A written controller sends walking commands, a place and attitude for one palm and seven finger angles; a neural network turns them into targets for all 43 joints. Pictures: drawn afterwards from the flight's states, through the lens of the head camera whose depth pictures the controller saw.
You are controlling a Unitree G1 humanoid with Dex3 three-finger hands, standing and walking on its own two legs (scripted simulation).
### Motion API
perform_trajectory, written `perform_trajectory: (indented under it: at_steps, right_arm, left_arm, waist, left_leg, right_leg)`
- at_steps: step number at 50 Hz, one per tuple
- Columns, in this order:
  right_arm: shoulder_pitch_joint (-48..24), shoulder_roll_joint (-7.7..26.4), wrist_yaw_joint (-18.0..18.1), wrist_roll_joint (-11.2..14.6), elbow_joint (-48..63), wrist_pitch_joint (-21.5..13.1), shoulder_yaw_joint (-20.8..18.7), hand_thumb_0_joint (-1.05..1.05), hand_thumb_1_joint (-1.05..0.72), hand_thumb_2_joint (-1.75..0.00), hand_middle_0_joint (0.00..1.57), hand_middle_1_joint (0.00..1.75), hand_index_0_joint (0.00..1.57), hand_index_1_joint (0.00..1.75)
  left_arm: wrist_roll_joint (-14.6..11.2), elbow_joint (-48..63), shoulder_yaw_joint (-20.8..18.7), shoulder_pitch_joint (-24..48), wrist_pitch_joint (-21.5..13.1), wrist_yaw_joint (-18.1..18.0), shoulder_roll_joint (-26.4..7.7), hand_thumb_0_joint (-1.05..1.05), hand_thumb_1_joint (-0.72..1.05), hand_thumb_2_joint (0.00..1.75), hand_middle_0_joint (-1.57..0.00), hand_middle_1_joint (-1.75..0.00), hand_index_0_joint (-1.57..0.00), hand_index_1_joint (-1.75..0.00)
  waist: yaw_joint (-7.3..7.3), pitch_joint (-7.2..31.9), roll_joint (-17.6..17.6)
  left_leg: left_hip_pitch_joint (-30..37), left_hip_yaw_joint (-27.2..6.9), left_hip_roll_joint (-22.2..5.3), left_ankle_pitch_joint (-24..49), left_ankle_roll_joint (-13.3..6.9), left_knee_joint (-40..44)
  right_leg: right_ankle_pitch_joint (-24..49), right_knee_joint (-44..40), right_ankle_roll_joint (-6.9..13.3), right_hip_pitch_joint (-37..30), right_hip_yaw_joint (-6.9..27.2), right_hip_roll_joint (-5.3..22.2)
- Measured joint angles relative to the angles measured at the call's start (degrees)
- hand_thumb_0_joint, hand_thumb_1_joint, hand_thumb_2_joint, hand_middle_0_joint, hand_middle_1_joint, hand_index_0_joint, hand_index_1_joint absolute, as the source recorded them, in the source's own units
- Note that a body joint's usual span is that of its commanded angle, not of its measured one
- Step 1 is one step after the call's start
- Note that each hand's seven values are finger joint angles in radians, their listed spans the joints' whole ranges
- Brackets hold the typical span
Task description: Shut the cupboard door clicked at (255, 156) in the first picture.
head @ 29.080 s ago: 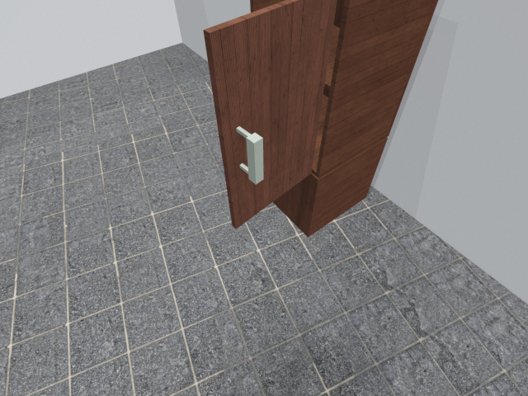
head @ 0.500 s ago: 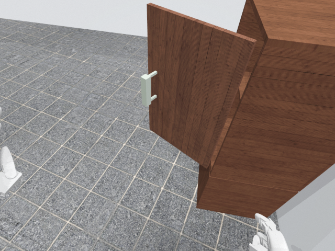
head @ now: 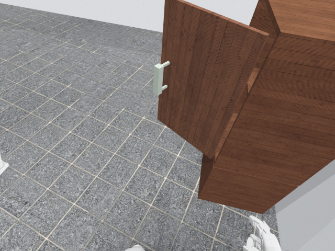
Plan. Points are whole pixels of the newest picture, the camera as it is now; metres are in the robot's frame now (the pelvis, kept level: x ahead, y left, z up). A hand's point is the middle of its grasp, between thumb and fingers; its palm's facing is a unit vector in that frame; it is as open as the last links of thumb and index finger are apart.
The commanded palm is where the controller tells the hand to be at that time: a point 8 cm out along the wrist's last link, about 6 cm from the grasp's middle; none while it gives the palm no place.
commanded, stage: step back with the hand held close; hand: left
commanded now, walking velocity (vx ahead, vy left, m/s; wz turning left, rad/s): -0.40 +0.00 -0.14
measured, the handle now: (162, 78) +0.76 +0.06 -0.03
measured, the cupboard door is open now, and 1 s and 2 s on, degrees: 60 60 60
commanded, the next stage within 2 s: stop stepping back and stand still in 0.14 s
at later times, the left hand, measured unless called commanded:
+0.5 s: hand out of the picture +0.13 +0.29 +0.19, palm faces +0.45 -0.84 -0.31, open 7.4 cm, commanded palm +0.11 +0.30 +0.19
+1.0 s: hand out of the picture +0.13 +0.33 +0.18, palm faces +0.40 -0.83 -0.39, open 7.4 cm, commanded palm +0.09 +0.34 +0.19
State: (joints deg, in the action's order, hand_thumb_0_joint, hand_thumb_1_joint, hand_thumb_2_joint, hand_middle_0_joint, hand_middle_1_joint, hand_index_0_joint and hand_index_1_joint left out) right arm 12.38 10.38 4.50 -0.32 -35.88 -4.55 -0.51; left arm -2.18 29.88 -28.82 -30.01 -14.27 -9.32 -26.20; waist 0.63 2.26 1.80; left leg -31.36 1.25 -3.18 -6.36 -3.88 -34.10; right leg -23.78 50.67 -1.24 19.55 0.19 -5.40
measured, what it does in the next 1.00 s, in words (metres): walks backwards: right foot, then left foot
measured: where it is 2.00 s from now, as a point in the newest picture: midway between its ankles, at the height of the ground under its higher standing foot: outside the picture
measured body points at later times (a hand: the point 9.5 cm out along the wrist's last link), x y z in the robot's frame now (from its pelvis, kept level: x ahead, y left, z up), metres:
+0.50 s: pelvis -0.07 +0.02 -0.01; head -0.17 +0.06 +0.42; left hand +0.10 +0.33 +0.20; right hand -0.01 -0.28 -0.08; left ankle +0.03 +0.10 -0.72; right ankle -0.22 -0.13 -0.72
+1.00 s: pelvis -0.11 +0.07 +0.01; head -0.18 +0.08 +0.45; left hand +0.10 +0.37 +0.20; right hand -0.03 -0.19 -0.09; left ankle -0.01 +0.17 -0.70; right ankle -0.19 +0.01 -0.72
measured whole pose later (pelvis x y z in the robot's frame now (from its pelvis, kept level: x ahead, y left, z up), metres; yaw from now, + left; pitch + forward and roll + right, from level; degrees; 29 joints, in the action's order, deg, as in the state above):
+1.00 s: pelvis -0.11 +0.07 +0.01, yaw -12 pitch -2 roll -1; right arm 17.3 12.4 4.4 0.3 -39.1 -0.9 1.7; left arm -4.4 17.3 -25.4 -28.8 -5.7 -9.9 -24.0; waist -0.7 7.3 1.6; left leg -26.4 2.1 -2.3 -17.4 0.7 -45.6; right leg -21.8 28.2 2.9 4.4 -7.0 -1.1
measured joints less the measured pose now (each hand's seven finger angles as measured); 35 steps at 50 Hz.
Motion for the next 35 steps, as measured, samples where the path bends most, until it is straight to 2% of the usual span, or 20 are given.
perform_trajectory:
  at_steps: [4,6,8,11,13,17,19,20,23,25,27,29,30,32,33,35]
  right_arm:
    - [-1.7,-1.3,-0.7,-0.5,-0.9,-2.1,1.1,0.01,-0.9,-0.9,0.2,0.3,0.2,0.3]
    - [-4.2,-1.5,-0.9,-0.8,-0.9,-3.1,1.6,0.01,-0.9,-0.9,0.2,0.3,0.2,0.3]
    - [-7.4,-1.3,-1.1,-1.0,-0.8,-3.6,1.8,0.01,-0.9,-0.9,0.2,0.3,0.2,0.3]
    - [-10.0,-0.3,-0.8,-0.3,-0.9,-3.0,1.1,0.01,-0.9,-0.9,0.2,0.3,0.21,0.3]
    - [-8.7,-0.6,-0.5,0.7,-0.7,-1.7,1.0,0.01,-0.9,-0.9,0.2,0.3,0.21,0.3]
    - [-2.5,-0.2,0.2,1.7,0.9,0.9,1.4,0.01,-0.9,-0.9,0.2,0.3,0.21,0.3]
    - [1.2,1.4,0.9,1.4,1.2,1.7,0.8,0.01,-0.9,-0.9,0.2,0.3,0.2,0.3]
    - [3.0,2.5,1.4,1.2,1.0,2.1,0.3,0.01,-0.9,-0.9,0.2,0.3,0.2,0.3]
    - [7.6,5.7,2.2,0.9,-1.3,2.7,-1.1,0.01,-0.9,-0.9,0.2,0.3,0.2,0.3]
    - [9.6,7.1,2.7,1.2,-2.8,2.5,-1.5,0.01,-0.9,-0.9,0.2,0.3,0.2,0.3]
    - [9.4,6.8,3.1,1.4,-4.6,1.9,-1.6,0.01,-0.91,-0.9,0.19,0.3,0.2,0.3]
    - [6.8,5.3,2.9,1.4,-5.1,0.9,-0.7,0.02,-0.91,-0.9,0.19,0.3,0.2,0.3]
    - [5.3,4.1,2.5,1.2,-4.6,0.0,-0.2,0.02,-0.91,-0.9,0.19,0.3,0.2,0.3]
    - [2.9,1.2,1.0,0.3,-2.7,-2.3,0.9,0.02,-0.91,-0.9,0.19,0.3,0.2,0.3]
    - [2.4,-0.4,0.1,-0.1,-1.6,-3.3,1.5,0.02,-0.91,-0.9,0.19,0.3,0.2,0.3]
    - [2.4,-3.2,-1.7,-0.8,0.6,-4.5,2.6,0.02,-0.91,-0.9,0.2,0.3,0.2,0.3]
  left_arm:
    - [-1.9,1.4,-0.3,-1.7,-0.1,-0.4,1.6,0.02,0.89,0.89,-0.21,-0.3,-0.21,-0.3]
    - [-2.1,1.8,0.8,-0.4,-0.3,-0.3,2.2,0.02,0.89,0.89,-0.21,-0.3,-0.21,-0.3]
    - [-1.6,1.9,2.2,2.2,-0.5,0.2,2.1,0.02,0.89,0.89,-0.21,-0.3,-0.21,-0.3]
    - [-1.0,1.6,5.6,6.0,-0.2,2.0,1.7,0.02,0.89,0.89,-0.21,-0.3,-0.21,-0.3]
    - [-1.5,3.3,5.7,5.0,-0.1,3.1,-0.5,0.02,0.89,0.89,-0.21,-0.3,-0.22,-0.3]
    - [-2.4,5.2,1.6,-3.2,-1.0,3.8,-5.2,0.02,0.88,0.89,-0.22,-0.3,-0.22,-0.3]
    - [-2.6,3.6,0.8,-5.7,-0.4,3.4,-5.5,0.02,0.88,0.89,-0.22,-0.3,-0.22,-0.3]
    - [-2.4,2.3,0.9,-6.1,0.0,3.0,-5.1,0.01,0.88,0.89,-0.22,-0.3,-0.22,-0.3]
    - [-1.6,-3.1,2.0,-4.0,1.0,1.3,-1.7,0.01,0.88,0.89,-0.22,-0.3,-0.22,-0.3]
    - [-1.0,-7.4,3.0,0.7,1.6,0.2,1.0,0.01,0.88,0.89,-0.22,-0.3,-0.22,-0.3]
    - [-0.6,-12.1,4.2,8.1,2.7,-0.7,3.4,0.01,0.88,0.89,-0.21,-0.3,-0.22,-0.3]
    - [-0.9,-14.6,4.7,13.0,4.2,-1.4,5.6,0.01,0.89,0.89,-0.21,-0.3,-0.21,-0.3]
    - [-1.2,-14.1,4.7,13.7,4.9,-1.5,6.2,0.01,0.89,0.9,-0.21,-0.3,-0.21,-0.3]
    - [-1.7,-9.3,5.0,11.9,5.7,-1.0,6.0,0.02,0.89,0.9,-0.2,-0.3,-0.2,-0.3]
    - [-2.0,-5.3,5.1,9.4,5.6,-0.5,5.2,0.02,0.89,0.9,-0.2,-0.3,-0.2,-0.29]
    - [-2.3,3.6,5.0,2.0,4.5,0.7,2.8,0.03,0.89,0.89,-0.2,-0.3,-0.2,-0.29]
  waist:
    - [-2.41,2.7,-1.7]
    - [-3.67,1.7,-2.6]
    - [-4.35,-0.9,-2.7]
    - [-3.37,-5.1,1.0]
    - [-1.96,-5.1,0.6]
    - [1.56,-0.6,-1.9]
    - [2.43,2.5,-2.0]
    - [2.21,3.9,-1.7]
    - [-0.33,8.0,-1.1]
    - [-0.94,8.8,-0.7]
    - [-0.13,6.4,-2.1]
    - [0.09,2.1,-3.5]
    - [0.64,-0.1,-3.8]
    - [2.18,-3.9,-4.5]
    - [2.72,-5.1,-4.8]
    - [3.04,-5.6,-5.2]
  left_leg:
    - [-1.6,2.8,-1.2,4.5,0.6,5.9]
    - [-2.6,4.8,-1.9,6.9,0.9,7.9]
    - [-3.9,6.3,-3.0,8.9,1.1,8.4]
    - [-2.9,4.7,-5.4,11.9,1.3,9.8]
    - [-1.5,4.0,-5.4,12.4,1.9,10.2]
    - [0.8,3.0,-3.6,9.1,2.6,6.9]
    - [0.9,1.8,-1.8,2.7,3.6,2.9]
    - [0.5,1.0,-0.8,-1.8,4.4,-0.4]
    - [1.5,-1.0,1.2,-9.4,5.3,-12.4]
    - [5.0,-1.7,1.0,-9.9,4.8,-11.3]
    - [4.6,-1.8,2.7,-8.0,2.1,-10.7]
    - [4.4,-0.8,3.5,-6.7,0.7,-9.2]
    - [4.5,-0.4,3.3,-5.4,0.8,-7.1]
    - [5.5,0.0,2.7,-1.6,2.3,-1.0]
    - [6.3,0.0,2.4,0.3,3.1,2.5]
    - [7.7,0.3,1.4,2.8,3.3,8.8]
  right_leg:
    - [-2.9,-14.0,0.6,-10.4,-1.1,1.5]
    - [1.6,-23.3,0.6,-14.2,-0.7,2.4]
    - [0.1,-29.1,0.7,-15.6,0.4,2.5]
    - [0.8,-27.9,1.4,-15.4,-0.1,-0.6]
    - [0.6,-25.8,1.4,-15.7,-0.2,-0.9]
    - [-2.5,-21.4,1.5,-17.2,0.2,0.5]
    - [-3.5,-20.9,1.4,-18.9,0.2,1.6]
    - [-4.0,-20.6,1.4,-19.5,0.4,2.2]
    - [-4.8,-20.0,0.7,-20.4,1.6,4.3]
    - [-5.3,-19.0,-0.9,-20.1,1.1,5.0]
    - [-6.8,-16.2,-1.9,-18.8,-0.2,6.5]
    - [-6.5,-13.8,-0.4,-16.2,1.4,6.8]
    - [-6.7,-12.1,0.4,-13.9,2.5,6.0]
    - [-6.9,-8.6,1.4,-9.3,3.0,3.7]
    - [-6.7,-7.8,1.7,-7.4,2.5,2.5]
    - [-5.8,-7.9,1.9,-5.0,0.3,0.6]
